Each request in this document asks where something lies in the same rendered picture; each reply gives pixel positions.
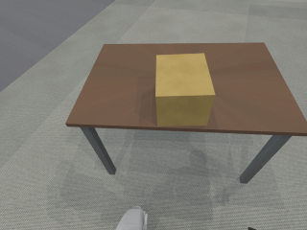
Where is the robot left thigh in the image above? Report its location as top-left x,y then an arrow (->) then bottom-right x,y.
115,209 -> 148,230

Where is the carton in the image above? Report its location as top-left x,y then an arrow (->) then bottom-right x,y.
155,53 -> 216,127

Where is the table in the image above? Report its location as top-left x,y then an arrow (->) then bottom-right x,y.
65,42 -> 307,184

